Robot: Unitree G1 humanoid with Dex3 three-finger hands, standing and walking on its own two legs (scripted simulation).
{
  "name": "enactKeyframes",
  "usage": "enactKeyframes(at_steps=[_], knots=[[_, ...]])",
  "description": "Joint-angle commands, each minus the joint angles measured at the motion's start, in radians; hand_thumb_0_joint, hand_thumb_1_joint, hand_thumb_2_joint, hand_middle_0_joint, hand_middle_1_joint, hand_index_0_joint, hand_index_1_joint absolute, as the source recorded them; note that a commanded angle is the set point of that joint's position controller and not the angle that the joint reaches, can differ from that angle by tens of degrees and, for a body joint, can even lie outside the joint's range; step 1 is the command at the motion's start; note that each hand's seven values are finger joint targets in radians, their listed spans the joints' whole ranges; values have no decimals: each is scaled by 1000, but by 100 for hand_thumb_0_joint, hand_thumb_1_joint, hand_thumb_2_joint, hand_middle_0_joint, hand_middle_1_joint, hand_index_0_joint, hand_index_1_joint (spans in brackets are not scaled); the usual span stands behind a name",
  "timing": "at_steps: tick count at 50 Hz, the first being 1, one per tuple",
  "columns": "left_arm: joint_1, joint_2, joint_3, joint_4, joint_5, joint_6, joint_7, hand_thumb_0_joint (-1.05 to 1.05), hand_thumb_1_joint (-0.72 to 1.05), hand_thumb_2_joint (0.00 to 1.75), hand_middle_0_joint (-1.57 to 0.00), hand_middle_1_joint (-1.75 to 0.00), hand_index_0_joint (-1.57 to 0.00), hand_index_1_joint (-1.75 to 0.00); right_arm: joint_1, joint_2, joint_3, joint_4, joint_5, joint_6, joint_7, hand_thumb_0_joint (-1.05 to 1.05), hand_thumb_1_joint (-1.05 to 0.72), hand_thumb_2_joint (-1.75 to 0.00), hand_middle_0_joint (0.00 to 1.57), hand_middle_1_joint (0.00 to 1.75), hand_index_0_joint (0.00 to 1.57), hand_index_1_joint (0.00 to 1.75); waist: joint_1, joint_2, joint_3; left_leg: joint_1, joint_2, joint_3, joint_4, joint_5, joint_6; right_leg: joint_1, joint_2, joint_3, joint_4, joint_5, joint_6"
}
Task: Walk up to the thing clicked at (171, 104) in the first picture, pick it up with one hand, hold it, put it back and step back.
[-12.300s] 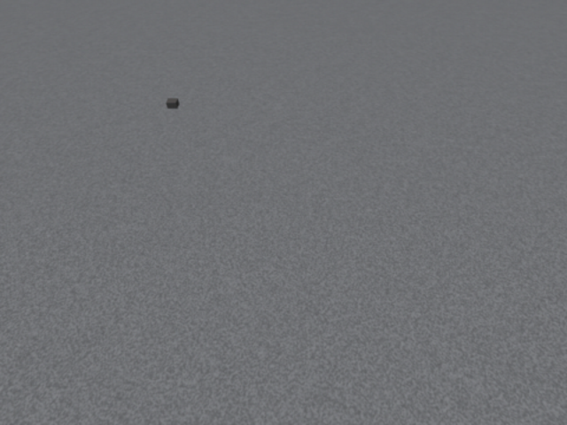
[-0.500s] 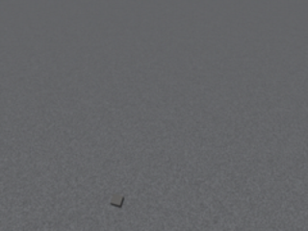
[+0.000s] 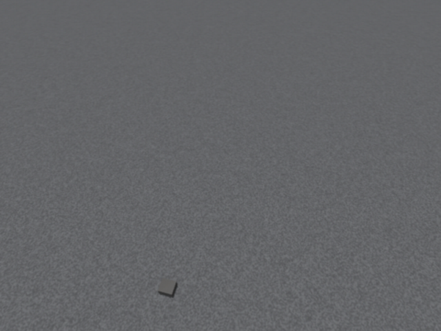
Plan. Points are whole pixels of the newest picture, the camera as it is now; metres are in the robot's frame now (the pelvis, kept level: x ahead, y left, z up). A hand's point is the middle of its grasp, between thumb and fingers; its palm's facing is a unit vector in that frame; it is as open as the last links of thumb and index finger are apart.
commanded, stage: stand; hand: left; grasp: from above
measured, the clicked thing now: (167, 287) +0.44 +0.24 -0.76
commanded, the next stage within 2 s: rise first in 0.66 s
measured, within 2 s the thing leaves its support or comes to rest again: neither
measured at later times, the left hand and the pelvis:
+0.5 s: hand out of the picture +0.07 +0.25 -0.16, palm faces -0.04 -0.94 -0.34, open 7.4 cm; pelvis +0.00 +0.00 +0.00, yaw +0 degrees
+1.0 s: hand out of the picture +0.15 +0.25 -0.17, palm faces -0.04 -0.94 -0.33, open 8.7 cm; pelvis -0.02 +0.00 -0.02, yaw +0 degrees
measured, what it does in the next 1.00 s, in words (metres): stands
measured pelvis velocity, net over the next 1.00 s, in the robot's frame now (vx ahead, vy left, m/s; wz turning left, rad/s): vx -0.02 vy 0.00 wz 0.00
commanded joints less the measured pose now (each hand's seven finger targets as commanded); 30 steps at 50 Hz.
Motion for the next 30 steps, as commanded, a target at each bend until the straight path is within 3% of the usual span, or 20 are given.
enactKeyframes(at_steps=[1, 7, 16, 25, 30], knots=[[-23, 215, 46, -57, -4, -19, 20, 0, 90, 90, -20, -30, -20, -30, -24, -214, -45, -52, 4, -17, -16, 0, -90, -90, 20, 30, 20, 30, 4, 1, -98, 45, 100, -69, -18, 221, 49, 11, -122, 86, -38, 244, -34], [-22, 212, 47, -57, -3, -17, 21, 0, 90, 90, -20, -30, -20, -30, -36, -209, -45, -55, 5, -15, -16, 0, -90, -90, 20, 30, 20, 30, 6, -1, -86, 44, 102, -75, -21, 223, 48, 7, -116, 78, -41, 229, -35], [-27, 215, 51, -59, 1, -16, 20, 0, 90, 90, -20, -30, -20, -30, -31, -212, -46, -58, 1, -13, -15, 0, -90, -90, 20, 30, 20, 30, 3, -1, -71, 26, 97, -76, -36, 132, 47, -14, -112, 81, -60, 144, -33], [-24, 214, 51, -60, -2, -18, 19, 0, 90, 90, -20, -30, -20, -30, -39, -212, -45, -61, 3, -17, -17, 0, -90, -90, 20, 30, 20, 30, 7, 0, -110, 62, 104, -72, -16, 230, 50, 10, -117, 78, -33, 239, -37], [-25, 217, 49, -57, -1, -16, 20, 0, 90, 90, -20, -30, -20, -30, -30, -207, -44, -56, 3, -14, -16, 0, -90, -90, 20, 30, 20, 30, 3, -10, -77, 37, 100, -74, -29, 185, 47, -8, -114, 78, -48, 191, -36]])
